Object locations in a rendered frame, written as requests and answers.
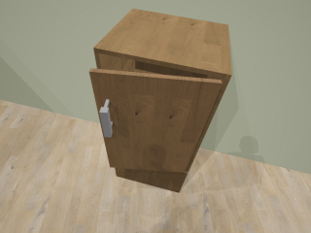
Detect handle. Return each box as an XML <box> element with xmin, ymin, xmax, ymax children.
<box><xmin>99</xmin><ymin>99</ymin><xmax>113</xmax><ymax>138</ymax></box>

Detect cupboard door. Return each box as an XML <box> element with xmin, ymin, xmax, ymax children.
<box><xmin>89</xmin><ymin>68</ymin><xmax>222</xmax><ymax>173</ymax></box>

